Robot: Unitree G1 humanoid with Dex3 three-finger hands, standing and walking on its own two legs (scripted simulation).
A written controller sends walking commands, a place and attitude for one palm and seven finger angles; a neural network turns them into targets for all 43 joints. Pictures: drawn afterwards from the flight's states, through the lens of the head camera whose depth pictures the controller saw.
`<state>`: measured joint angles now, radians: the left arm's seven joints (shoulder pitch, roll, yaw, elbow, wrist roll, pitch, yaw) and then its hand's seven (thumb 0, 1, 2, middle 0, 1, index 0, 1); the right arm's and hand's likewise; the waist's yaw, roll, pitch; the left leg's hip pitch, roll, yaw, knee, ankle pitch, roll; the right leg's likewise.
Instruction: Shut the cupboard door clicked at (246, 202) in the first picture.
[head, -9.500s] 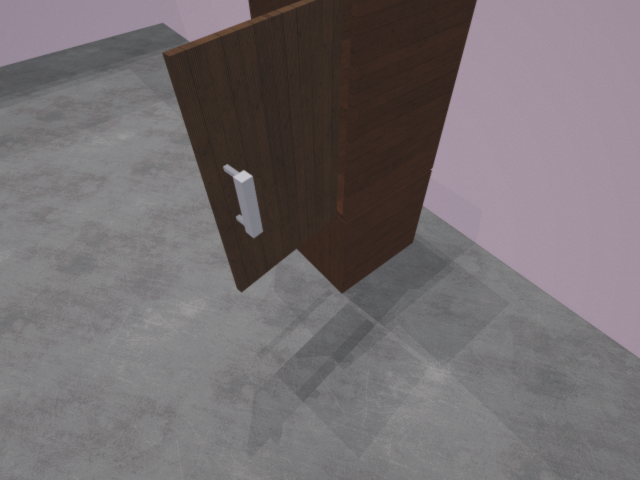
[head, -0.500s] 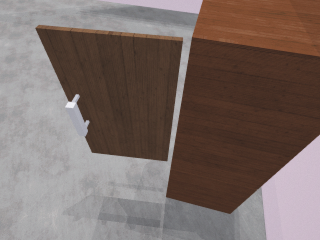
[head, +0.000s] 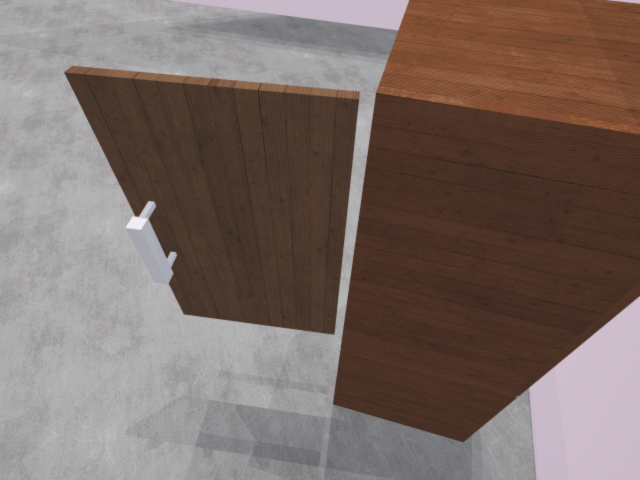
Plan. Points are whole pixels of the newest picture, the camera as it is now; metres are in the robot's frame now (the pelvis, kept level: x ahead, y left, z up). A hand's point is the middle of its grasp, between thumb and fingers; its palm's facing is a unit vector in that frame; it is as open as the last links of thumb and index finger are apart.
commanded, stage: look again from close up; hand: left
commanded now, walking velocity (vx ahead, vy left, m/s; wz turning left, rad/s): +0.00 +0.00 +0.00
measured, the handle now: (156, 243) +0.48 +0.32 -0.05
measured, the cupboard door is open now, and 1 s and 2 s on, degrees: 98 98 98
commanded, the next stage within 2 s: shuffle to correct the standing spot in 0.54 s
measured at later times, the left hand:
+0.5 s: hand out of the picture +0.03 +0.22 -0.17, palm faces -0.02 -0.97 -0.25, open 7.4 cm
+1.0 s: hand out of the picture +0.00 +0.25 -0.19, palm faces +0.03 -0.97 -0.25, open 7.4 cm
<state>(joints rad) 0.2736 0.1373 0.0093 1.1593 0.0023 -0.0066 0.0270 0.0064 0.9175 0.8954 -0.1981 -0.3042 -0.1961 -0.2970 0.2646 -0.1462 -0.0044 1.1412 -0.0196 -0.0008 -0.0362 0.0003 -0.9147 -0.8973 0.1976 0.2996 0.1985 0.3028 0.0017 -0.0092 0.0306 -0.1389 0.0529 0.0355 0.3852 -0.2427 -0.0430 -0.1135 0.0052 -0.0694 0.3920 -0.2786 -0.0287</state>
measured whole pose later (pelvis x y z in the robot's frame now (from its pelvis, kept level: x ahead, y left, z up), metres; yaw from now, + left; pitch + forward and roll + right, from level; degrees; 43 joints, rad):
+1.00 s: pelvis -0.01 +0.06 -0.02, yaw -2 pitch -1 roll +2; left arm 0.27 0.18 0.03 1.04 0.02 0.03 0.05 0.00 0.91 0.90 -0.20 -0.30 -0.20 -0.30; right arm 0.23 -0.19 -0.02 1.01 -0.02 0.02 -0.01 0.00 -0.91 -0.90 0.20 0.30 0.20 0.30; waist 0.02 -0.02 0.07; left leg -0.22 -0.05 0.09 0.56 -0.33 0.05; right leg -0.23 -0.10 0.00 0.62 -0.38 0.04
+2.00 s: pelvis -0.02 +0.16 -0.01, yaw -2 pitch -1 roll -1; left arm 0.29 0.14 0.00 1.05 0.01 -0.02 0.05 0.01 0.93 0.90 -0.20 -0.30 -0.20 -0.30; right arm 0.33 -0.16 0.00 1.05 -0.02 0.00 -0.01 0.00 -0.92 -0.90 0.20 0.30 0.20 0.30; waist -0.05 0.06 0.02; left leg -0.23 0.03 0.04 0.57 -0.33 0.00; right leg -0.21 0.06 -0.07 0.52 -0.30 -0.06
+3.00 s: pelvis +0.01 +0.20 +0.00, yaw -3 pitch -1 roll +0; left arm 0.26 0.18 -0.01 1.09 0.01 -0.01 0.04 0.00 0.91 0.90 -0.20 -0.30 -0.20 -0.30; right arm 0.24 -0.17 0.03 1.13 -0.02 -0.03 -0.03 0.00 -0.91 -0.90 0.20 0.30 0.20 0.30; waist 0.00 -0.01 0.05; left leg -0.11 -0.05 0.08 0.42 -0.29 0.07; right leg -0.13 -0.02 -0.02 0.45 -0.30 0.01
